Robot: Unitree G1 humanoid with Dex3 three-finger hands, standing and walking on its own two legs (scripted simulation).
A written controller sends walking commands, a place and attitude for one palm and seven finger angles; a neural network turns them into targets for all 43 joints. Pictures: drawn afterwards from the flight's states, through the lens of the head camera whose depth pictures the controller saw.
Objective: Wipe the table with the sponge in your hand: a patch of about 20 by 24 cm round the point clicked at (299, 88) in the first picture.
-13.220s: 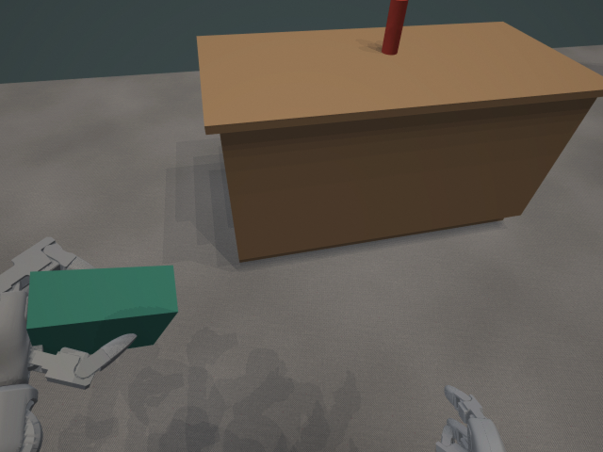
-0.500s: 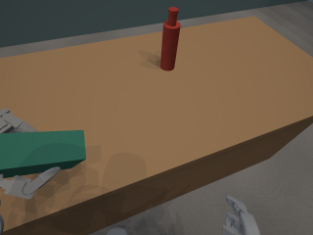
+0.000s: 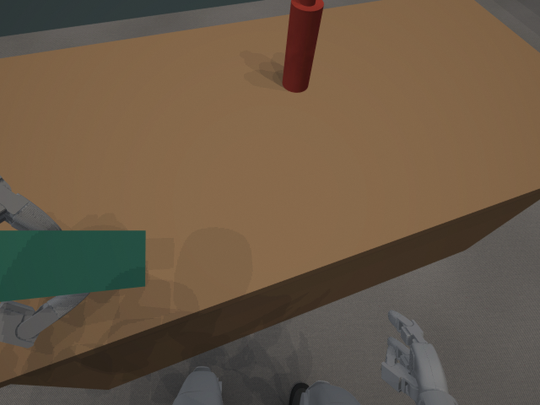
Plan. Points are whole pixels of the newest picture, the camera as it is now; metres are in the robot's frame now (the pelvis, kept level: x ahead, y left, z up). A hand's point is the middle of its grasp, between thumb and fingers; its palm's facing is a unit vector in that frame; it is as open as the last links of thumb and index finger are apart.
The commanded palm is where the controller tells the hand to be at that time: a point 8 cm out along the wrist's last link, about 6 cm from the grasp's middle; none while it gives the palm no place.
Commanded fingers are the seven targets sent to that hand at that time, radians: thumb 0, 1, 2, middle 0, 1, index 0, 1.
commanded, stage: shuffle to correct the standing spot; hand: left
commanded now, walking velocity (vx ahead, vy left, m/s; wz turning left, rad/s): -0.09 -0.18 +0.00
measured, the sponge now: (79, 261) +0.23 +0.21 +0.16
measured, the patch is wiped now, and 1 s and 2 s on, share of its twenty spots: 0.00 0.00 0.00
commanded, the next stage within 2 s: come to a stop and stand still in 0.58 s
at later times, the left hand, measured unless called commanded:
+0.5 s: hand (44, 240) +0.24 +0.23 +0.18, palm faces +0.30 -0.83 -0.47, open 9.3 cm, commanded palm +0.18 +0.28 +0.19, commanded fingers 0.00 0.10 1.30 -1.20 -1.60 -1.20 -1.60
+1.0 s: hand (29, 252) +0.24 +0.26 +0.15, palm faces +0.29 -0.89 -0.35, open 9.3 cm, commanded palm +0.17 +0.30 +0.19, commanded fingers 0.00 0.10 1.30 -1.20 -1.60 -1.20 -1.60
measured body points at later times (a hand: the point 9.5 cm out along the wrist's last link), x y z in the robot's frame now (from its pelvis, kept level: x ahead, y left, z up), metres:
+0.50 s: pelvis +0.01 +0.00 +0.00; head +0.08 +0.02 +0.45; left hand +0.22 +0.27 +0.21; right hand +0.18 -0.23 -0.08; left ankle +0.06 +0.18 -0.72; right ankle +0.04 -0.12 -0.72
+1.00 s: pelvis +0.00 +0.03 +0.00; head +0.04 +0.05 +0.45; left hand +0.22 +0.31 +0.17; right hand +0.18 -0.18 -0.06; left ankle +0.02 +0.15 -0.72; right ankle +0.03 -0.10 -0.72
